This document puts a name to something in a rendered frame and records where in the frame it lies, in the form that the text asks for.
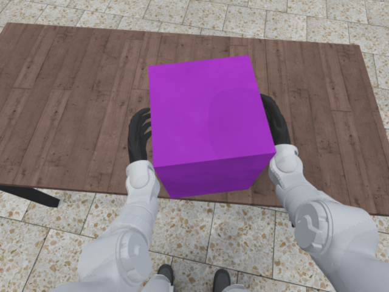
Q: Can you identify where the left robot forearm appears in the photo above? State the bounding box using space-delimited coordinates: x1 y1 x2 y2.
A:
77 160 160 280

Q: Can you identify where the right robot foot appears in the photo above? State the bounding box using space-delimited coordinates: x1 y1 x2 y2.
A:
213 269 230 292

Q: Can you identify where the robot left hand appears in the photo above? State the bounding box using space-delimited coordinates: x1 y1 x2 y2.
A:
128 108 151 164

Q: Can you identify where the robot right upper arm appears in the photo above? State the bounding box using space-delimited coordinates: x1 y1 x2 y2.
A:
294 200 389 292

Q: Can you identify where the carton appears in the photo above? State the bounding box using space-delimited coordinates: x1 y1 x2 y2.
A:
148 55 276 198

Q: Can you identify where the robot left upper arm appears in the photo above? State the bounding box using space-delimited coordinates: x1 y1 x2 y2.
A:
49 230 152 292

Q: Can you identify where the left robot foot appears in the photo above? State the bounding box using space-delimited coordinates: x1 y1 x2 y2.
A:
157 264 173 286

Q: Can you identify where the robot foot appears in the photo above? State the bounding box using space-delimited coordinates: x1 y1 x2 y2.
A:
213 269 230 292
157 264 173 286

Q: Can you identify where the robot right hand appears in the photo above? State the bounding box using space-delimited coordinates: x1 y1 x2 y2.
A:
260 94 291 145

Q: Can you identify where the table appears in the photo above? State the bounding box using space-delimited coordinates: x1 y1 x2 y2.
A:
0 23 389 228

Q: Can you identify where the right robot forearm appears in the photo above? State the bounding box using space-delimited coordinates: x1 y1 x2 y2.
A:
269 144 379 252

